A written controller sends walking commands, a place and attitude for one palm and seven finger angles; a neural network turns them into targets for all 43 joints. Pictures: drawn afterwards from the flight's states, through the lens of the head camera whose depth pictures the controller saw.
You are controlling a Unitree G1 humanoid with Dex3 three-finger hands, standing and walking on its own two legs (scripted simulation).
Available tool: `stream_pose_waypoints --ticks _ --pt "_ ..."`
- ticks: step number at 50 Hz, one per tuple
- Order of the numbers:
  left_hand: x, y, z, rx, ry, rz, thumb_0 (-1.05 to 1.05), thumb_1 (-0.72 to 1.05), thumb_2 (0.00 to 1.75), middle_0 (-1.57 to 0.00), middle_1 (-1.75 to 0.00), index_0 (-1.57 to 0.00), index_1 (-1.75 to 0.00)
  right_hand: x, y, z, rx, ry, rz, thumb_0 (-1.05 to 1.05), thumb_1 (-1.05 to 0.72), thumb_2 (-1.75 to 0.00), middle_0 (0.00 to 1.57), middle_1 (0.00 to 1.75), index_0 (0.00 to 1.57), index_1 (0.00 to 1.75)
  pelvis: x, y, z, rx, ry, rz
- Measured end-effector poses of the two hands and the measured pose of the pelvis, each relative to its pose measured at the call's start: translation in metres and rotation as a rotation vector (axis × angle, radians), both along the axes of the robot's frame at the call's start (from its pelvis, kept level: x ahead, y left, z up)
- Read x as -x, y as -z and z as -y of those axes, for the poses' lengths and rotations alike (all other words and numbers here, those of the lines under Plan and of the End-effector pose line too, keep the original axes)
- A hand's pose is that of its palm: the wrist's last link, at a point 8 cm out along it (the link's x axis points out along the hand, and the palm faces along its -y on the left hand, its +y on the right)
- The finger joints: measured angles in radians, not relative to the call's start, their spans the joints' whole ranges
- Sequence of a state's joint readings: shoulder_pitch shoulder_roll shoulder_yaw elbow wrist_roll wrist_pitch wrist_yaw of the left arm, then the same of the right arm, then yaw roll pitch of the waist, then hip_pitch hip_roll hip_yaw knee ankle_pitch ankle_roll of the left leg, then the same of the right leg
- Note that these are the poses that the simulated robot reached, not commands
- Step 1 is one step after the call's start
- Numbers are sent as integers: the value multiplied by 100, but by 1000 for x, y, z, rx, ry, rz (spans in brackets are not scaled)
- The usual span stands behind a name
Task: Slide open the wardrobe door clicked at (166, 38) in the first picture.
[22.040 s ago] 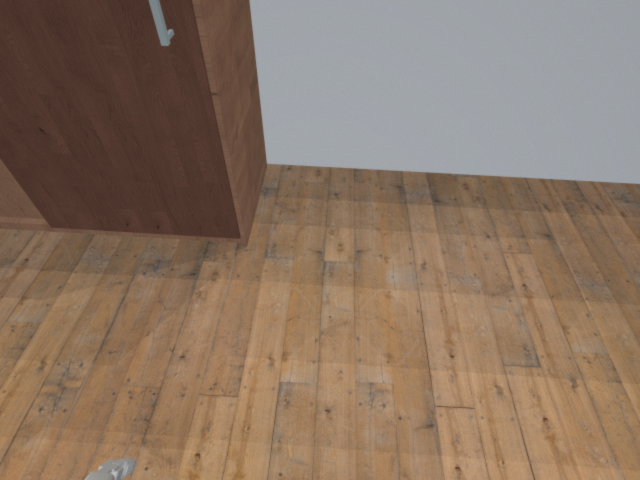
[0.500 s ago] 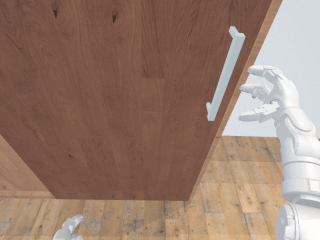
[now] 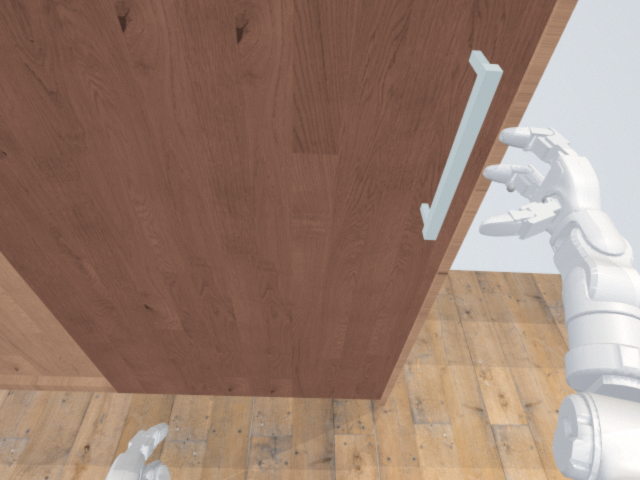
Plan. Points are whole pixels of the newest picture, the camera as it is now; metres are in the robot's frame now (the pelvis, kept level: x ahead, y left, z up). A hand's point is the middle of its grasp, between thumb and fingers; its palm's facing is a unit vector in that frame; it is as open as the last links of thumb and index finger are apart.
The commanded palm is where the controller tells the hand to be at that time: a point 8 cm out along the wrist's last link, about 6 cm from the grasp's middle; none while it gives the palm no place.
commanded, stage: feel for the door with the fingertips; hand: right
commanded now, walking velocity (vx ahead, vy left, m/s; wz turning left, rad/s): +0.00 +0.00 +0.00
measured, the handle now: (450, 157) +0.48 -0.11 +0.19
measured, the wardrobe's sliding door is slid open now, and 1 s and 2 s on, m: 0.00 0.00 0.00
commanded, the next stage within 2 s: slide the fingers in behind the handle in 0.94 s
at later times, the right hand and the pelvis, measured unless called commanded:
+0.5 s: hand (481, 184) +0.43 -0.14 +0.19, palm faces -0.05 +1.00 +0.00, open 14.0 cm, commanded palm +0.40 -0.20 +0.20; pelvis +0.01 +0.00 +0.00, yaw +0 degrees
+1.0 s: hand (481, 175) +0.44 -0.14 +0.20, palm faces -0.06 +1.00 +0.01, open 13.9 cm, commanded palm +0.42 -0.19 +0.20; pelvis +0.00 -0.01 +0.00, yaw +0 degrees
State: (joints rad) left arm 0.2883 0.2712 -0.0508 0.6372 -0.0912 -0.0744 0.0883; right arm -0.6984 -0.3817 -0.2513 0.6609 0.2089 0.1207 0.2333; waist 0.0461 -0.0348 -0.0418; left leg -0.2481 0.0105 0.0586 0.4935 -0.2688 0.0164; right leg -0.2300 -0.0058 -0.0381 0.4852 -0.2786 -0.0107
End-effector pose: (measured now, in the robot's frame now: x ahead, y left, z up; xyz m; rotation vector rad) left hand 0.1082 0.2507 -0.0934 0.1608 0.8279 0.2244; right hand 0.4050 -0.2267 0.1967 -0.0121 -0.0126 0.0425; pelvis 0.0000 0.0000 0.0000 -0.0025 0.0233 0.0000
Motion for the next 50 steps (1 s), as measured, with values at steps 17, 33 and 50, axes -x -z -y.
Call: stream_pose_waypoints --ticks 17,33,50 --pt "-10 0 2 8 9 3 1 90 90 -21 -30 -20 -30 -3 3 -31 -15 -36 1 -1 50 -30 30 120 30 120 -4 0 1 0 0 0" --pt "-19 -3 4 8 13 11 1 90 90 -21 -30 -20 -30 -6 -2 -20 -8 -4 11 -1 50 -30 30 120 30 120 -7 0 0 -2 0 -1" --pt "6 4 7 2 -9 -45 1 90 90 -21 -30 -20 -30 -18 -1 -32 -20 -21 -5 -1 50 -30 32 122 32 121 -2 0 6 -2 -3 -10"
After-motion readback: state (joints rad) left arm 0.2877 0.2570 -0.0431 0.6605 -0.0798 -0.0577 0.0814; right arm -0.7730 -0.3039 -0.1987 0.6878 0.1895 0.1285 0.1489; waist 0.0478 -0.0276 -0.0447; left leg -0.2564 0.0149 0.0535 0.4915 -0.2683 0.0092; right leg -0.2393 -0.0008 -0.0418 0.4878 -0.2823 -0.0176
